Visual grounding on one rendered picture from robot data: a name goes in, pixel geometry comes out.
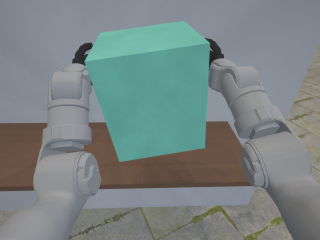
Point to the robot right upper arm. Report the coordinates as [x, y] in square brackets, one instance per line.
[279, 164]

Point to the table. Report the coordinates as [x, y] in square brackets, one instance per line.
[219, 164]

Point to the right robot forearm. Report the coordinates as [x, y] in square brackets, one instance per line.
[254, 114]

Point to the robot left hand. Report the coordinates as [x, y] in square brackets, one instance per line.
[79, 55]

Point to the left robot forearm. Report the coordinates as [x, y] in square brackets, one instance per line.
[68, 109]

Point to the carton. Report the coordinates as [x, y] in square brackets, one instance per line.
[151, 83]

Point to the robot right hand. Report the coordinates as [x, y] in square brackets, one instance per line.
[216, 53]

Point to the robot left upper arm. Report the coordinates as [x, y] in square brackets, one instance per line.
[63, 183]

